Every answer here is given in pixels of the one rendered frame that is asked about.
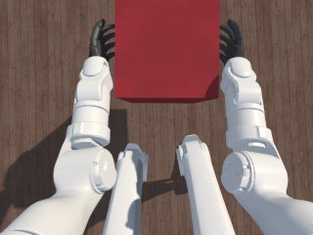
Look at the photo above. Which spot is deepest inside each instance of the left robot upper arm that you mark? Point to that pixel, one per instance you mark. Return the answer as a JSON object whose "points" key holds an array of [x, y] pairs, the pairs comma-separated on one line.
{"points": [[81, 179]]}

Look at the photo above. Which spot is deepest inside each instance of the robot left hand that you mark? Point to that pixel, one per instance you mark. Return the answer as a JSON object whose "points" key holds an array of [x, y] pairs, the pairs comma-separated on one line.
{"points": [[97, 47]]}

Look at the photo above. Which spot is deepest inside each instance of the robot left forearm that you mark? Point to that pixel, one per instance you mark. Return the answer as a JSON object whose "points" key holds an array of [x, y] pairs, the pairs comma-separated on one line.
{"points": [[91, 108]]}

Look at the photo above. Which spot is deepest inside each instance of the right robot upper arm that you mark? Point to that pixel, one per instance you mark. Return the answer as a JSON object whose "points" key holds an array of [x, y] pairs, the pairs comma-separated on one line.
{"points": [[259, 182]]}

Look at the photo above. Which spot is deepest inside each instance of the robot right hand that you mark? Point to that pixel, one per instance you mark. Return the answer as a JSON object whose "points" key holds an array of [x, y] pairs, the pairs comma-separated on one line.
{"points": [[235, 47]]}

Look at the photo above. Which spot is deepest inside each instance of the robot right forearm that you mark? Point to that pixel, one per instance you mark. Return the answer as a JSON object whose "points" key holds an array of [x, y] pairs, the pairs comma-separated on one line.
{"points": [[244, 108]]}

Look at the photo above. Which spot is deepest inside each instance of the robot left thigh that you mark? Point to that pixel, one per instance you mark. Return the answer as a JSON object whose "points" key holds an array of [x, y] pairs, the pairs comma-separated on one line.
{"points": [[124, 212]]}

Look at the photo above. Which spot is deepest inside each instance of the robot left shin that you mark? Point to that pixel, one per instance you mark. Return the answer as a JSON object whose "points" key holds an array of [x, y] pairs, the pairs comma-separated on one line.
{"points": [[129, 146]]}

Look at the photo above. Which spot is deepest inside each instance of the carton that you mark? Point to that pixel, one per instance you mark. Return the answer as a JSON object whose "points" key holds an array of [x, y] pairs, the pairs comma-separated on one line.
{"points": [[166, 51]]}

